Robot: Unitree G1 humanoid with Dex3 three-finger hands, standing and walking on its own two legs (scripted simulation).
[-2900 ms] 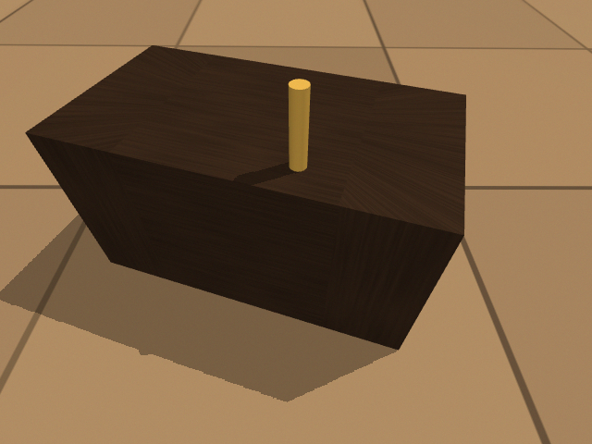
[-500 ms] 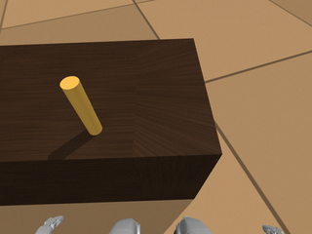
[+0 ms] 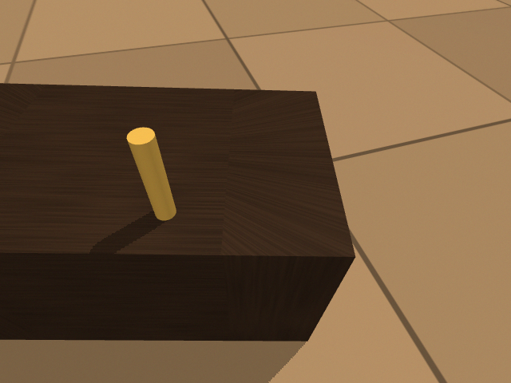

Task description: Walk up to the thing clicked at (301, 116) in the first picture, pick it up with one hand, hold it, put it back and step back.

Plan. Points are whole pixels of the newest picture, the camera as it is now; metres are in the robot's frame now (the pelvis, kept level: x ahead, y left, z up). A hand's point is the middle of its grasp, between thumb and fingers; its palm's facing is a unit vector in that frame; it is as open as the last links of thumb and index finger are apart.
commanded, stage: walk up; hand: left
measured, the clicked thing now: (155, 179) +0.50 +0.23 +0.00
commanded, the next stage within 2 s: stand in 1.18 s
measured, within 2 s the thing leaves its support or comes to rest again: neither
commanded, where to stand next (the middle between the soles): +0.08 +0.01 m, yaw +1 degrees
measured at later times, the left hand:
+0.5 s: hand out of the picture +0.12 +0.25 -0.13, palm faces +0.01 -0.94 -0.33, open 7.4 cm
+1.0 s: hand out of the picture +0.11 +0.25 -0.13, palm faces +0.00 -0.94 -0.33, open 7.4 cm
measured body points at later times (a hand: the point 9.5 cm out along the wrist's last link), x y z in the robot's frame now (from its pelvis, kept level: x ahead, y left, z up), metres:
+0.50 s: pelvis +0.02 +0.00 +0.02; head +0.02 +0.00 +0.47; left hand +0.12 +0.30 -0.11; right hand +0.09 -0.30 -0.11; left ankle +0.01 +0.14 -0.73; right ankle +0.04 -0.14 -0.73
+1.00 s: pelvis +0.03 +0.00 +0.02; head +0.03 +0.00 +0.47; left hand +0.11 +0.30 -0.11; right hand +0.10 -0.30 -0.11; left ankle +0.01 +0.14 -0.73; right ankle +0.04 -0.14 -0.73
